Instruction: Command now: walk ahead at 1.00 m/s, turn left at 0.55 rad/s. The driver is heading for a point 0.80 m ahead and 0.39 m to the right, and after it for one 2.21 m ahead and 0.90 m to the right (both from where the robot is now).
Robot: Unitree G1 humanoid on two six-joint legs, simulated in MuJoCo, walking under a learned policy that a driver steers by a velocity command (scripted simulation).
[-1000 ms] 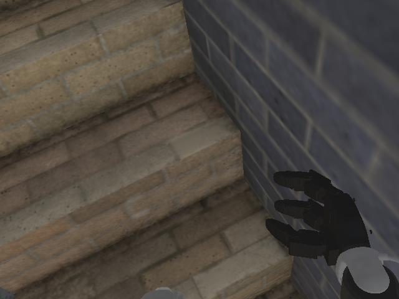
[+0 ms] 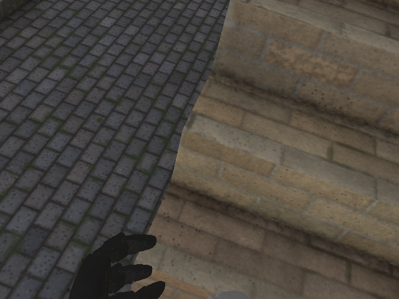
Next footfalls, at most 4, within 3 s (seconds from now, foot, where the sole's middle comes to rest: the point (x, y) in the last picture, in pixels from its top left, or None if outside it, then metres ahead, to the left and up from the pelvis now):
0.28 right None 0.18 -0.13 -0.56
0.62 left None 0.05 0.09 -0.68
1.28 right None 0.23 -0.08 -0.57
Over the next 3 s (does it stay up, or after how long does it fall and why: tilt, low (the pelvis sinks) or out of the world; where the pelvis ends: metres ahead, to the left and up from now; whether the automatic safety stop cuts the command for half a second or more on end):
falls after 1.52 s (tilt)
